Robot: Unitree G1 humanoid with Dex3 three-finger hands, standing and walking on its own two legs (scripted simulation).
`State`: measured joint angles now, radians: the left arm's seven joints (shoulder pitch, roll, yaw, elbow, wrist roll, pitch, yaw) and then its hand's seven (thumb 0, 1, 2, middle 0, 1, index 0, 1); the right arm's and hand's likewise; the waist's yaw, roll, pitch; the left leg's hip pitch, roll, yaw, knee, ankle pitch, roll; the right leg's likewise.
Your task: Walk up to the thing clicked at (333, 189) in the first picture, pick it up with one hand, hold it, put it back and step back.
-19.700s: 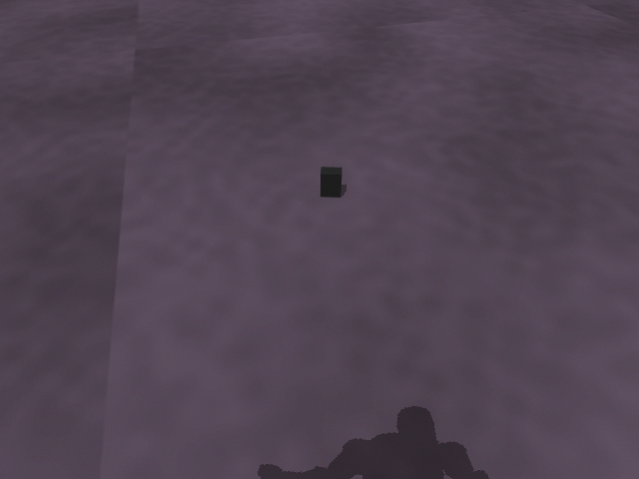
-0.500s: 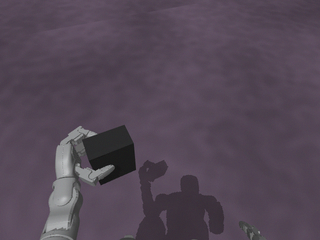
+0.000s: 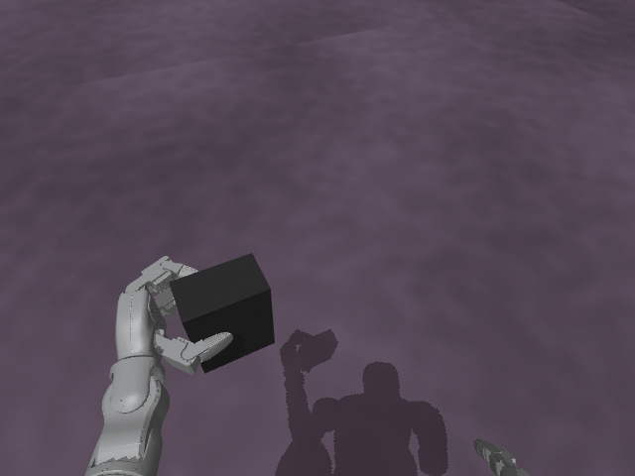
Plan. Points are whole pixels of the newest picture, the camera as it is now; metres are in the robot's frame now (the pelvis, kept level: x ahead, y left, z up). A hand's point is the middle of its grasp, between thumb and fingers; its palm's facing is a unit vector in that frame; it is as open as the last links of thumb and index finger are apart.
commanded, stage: hold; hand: left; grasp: from the side
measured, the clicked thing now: (227, 315) +0.33 +0.13 +0.02
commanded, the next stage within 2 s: none
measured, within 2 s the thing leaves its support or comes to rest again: neither
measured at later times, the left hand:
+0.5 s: hand (189, 315) +0.32 +0.18 +0.04, palm faces +0.21 -0.98 -0.02, open 9.9 cm
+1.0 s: hand (186, 315) +0.31 +0.18 +0.05, palm faces +0.22 -0.97 -0.02, open 9.9 cm
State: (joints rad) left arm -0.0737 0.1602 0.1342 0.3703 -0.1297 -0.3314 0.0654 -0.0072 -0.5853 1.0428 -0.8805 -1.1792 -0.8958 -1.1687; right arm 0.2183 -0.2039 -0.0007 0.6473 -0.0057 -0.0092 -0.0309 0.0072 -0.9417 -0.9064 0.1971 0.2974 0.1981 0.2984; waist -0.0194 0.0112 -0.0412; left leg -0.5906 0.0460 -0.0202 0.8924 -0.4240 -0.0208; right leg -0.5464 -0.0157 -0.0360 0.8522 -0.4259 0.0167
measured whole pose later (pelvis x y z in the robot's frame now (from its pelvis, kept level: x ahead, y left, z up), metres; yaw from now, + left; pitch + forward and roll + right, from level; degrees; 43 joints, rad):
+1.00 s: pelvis +0.00 +0.00 +0.01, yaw +0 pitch +6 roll -1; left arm -0.05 0.15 0.14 0.37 -0.13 -0.35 0.07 -0.01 -0.58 1.04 -0.87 -1.20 -0.89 -1.18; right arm 0.21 -0.20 0.00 0.65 0.00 -0.02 -0.02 0.01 -0.94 -0.91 0.20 0.30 0.20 0.30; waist -0.01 0.01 -0.03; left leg -0.55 0.04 -0.02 0.85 -0.40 -0.02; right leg -0.50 -0.02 -0.03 0.82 -0.41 0.02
